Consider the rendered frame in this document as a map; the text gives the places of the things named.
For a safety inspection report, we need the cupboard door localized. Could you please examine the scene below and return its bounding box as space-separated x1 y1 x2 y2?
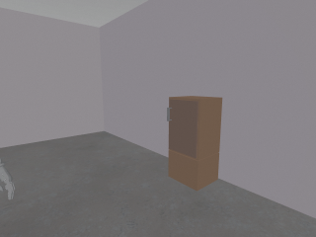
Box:
169 99 198 158

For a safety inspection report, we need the handle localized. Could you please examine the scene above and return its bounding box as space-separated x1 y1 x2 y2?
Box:
167 108 172 121

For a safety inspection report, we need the robot left hand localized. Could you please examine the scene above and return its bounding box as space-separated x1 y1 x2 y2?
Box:
0 166 16 200

